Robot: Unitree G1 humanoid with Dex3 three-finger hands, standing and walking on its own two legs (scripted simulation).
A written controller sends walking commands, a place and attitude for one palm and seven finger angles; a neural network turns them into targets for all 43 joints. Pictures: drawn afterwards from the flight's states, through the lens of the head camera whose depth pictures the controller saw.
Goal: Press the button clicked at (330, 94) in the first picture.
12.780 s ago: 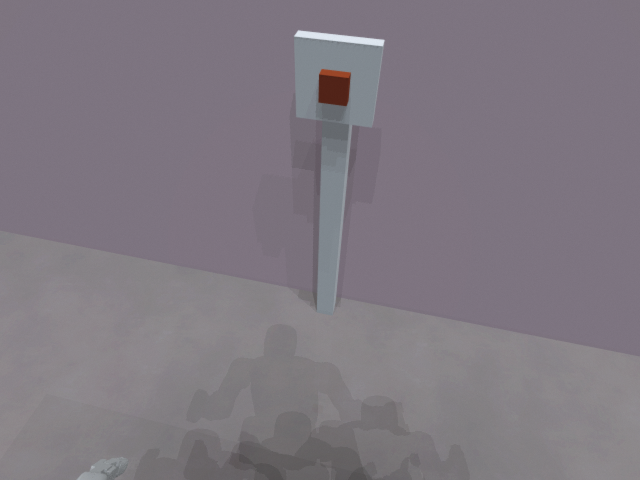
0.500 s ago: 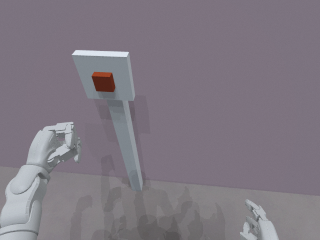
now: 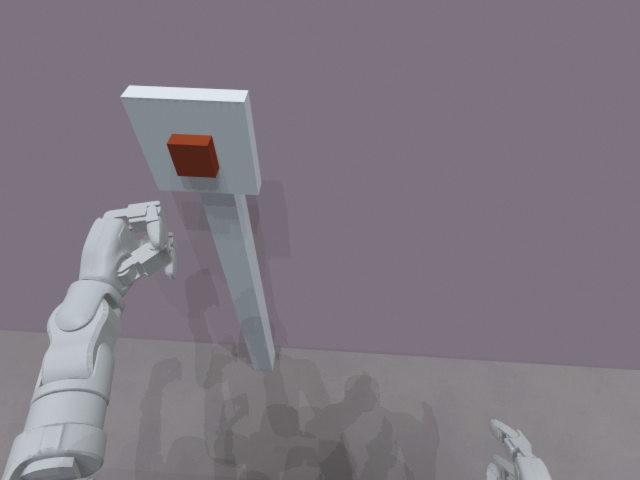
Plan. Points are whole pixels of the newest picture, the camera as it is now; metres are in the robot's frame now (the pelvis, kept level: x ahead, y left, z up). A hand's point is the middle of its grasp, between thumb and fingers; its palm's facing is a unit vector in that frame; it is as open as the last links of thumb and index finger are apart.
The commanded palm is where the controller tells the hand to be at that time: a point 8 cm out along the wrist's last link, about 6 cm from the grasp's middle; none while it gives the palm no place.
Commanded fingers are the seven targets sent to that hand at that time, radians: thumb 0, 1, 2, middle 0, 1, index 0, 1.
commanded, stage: aim a knuckle at the button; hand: left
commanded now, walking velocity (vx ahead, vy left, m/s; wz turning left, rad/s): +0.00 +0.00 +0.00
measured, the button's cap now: (195, 154) +0.51 +0.20 +0.13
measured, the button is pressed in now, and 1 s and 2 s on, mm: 0 0 0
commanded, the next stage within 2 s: press the button with the knuckle in 1.46 s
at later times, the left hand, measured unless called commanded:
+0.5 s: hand (198, 209) +0.44 +0.19 +0.10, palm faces -0.03 -1.00 +0.00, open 3.1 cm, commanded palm +0.40 +0.24 +0.10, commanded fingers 0.00 0.90 0.90 -1.30 -1.50 -1.30 -1.50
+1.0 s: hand (200, 215) +0.43 +0.18 +0.10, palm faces -0.02 -1.00 +0.00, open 3.1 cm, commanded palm +0.40 +0.24 +0.10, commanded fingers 0.00 0.90 0.90 -1.30 -1.50 -1.30 -1.50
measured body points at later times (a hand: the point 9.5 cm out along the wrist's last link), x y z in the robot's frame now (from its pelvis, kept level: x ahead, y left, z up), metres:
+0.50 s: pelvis +0.01 +0.02 -0.01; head +0.05 +0.02 +0.44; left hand +0.43 +0.24 +0.10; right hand +0.06 -0.25 -0.12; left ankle +0.02 +0.09 -0.72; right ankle -0.03 -0.09 -0.72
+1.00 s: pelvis -0.01 +0.01 -0.01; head +0.04 +0.02 +0.44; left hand +0.43 +0.24 +0.10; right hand +0.08 -0.25 -0.11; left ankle +0.02 +0.09 -0.72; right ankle -0.03 -0.09 -0.72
